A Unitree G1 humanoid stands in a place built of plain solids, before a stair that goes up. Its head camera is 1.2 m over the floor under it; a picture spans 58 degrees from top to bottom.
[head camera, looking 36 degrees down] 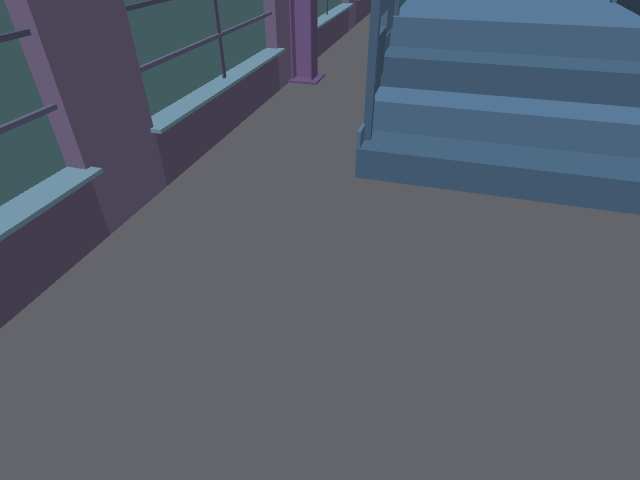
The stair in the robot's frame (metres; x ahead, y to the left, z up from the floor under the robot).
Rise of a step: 0.18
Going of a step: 0.30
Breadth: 1.60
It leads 16 degrees to the right of straight ahead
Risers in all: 4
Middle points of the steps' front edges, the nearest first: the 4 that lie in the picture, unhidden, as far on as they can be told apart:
2.06 -0.97 0.18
2.35 -1.05 0.36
2.64 -1.14 0.54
2.92 -1.22 0.72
